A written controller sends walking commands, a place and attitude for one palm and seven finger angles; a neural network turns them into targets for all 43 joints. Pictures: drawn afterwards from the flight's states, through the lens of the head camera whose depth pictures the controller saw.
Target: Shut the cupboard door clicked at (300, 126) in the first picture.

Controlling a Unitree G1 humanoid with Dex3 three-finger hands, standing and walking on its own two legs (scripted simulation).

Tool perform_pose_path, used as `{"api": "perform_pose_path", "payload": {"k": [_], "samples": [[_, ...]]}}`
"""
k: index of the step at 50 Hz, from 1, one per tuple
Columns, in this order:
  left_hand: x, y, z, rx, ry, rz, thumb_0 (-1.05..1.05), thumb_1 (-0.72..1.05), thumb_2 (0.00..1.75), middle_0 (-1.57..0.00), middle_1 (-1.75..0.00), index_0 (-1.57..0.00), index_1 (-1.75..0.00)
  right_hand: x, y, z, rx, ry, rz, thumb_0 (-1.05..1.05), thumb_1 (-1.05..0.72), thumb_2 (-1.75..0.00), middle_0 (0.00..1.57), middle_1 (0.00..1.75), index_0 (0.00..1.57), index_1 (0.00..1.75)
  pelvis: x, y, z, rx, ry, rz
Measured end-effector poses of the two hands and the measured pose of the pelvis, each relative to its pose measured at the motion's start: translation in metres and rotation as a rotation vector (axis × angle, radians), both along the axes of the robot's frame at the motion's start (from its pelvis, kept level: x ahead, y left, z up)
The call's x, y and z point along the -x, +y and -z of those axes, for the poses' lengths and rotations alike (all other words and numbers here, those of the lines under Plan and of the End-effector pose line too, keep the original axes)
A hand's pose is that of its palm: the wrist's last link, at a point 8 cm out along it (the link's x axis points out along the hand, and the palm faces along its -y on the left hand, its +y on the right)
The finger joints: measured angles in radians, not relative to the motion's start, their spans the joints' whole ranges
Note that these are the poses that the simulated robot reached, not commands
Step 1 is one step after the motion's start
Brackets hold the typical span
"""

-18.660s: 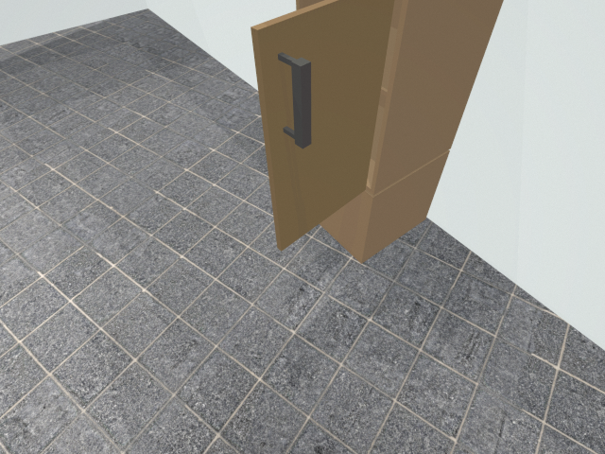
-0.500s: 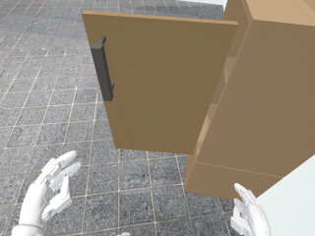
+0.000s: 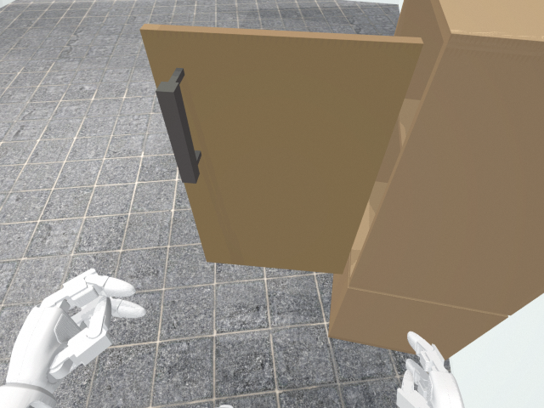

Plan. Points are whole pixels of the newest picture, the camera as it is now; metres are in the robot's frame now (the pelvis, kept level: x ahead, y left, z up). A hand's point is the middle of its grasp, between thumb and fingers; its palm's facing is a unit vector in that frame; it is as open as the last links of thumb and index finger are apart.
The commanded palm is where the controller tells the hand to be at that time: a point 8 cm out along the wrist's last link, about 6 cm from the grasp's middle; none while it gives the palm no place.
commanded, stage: raise the hand and make a fist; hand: left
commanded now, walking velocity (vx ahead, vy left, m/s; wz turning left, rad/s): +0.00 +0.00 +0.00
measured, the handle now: (184, 129) +0.48 +0.17 +0.16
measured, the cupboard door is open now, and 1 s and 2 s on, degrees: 96 96 96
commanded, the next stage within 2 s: bring the fist close to the handle in 1.10 s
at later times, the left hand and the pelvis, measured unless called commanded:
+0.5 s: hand (91, 294) +0.22 +0.22 +0.13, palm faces -0.01 -1.00 -0.07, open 3.1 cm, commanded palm +0.19 +0.26 +0.15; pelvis +0.01 +0.02 +0.02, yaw +1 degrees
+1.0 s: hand (108, 268) +0.24 +0.20 +0.16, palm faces +0.01 -1.00 -0.06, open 3.1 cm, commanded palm +0.21 +0.24 +0.17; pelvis +0.02 +0.00 +0.04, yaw +1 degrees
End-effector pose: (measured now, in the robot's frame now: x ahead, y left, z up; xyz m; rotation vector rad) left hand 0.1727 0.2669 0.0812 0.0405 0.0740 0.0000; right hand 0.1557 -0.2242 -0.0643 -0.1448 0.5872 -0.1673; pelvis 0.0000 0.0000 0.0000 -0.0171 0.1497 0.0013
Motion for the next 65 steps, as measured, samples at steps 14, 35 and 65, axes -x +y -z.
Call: {"api": "perform_pose_path", "payload": {"k": [14, 35, 65], "samples": [[-0.004, -0.004, -0.023, -0.033, -0.082, 0.055, 0.02, 0.90, 0.90, -1.03, -1.21, -1.04, -1.21, -0.011, 0.008, -0.025, 0.064, -0.075, -0.059, 0.01, -0.90, -0.90, 0.20, 0.30, 0.20, 0.30, 0.002, 0.017, -0.010, 0.013, -0.056, -0.015], [-0.042, 0.001, -0.089, -0.055, -0.166, 0.003, 0.02, 0.90, 0.90, -1.29, -1.49, -1.29, -1.49, -0.025, 0.021, -0.041, 0.019, -0.085, -0.126, 0.01, -0.90, -0.90, 0.20, 0.30, 0.20, 0.30, -0.010, 0.012, -0.032, 0.000, -0.142, -0.019], [-0.049, -0.026, -0.080, -0.033, -0.077, 0.015, 0.02, 0.90, 0.90, -1.30, -1.50, -1.30, -1.50, -0.031, -0.006, -0.041, 0.009, -0.092, -0.091, 0.01, -0.90, -0.90, 0.20, 0.30, 0.20, 0.30, -0.012, -0.007, -0.037, -0.016, -0.156, -0.013]]}}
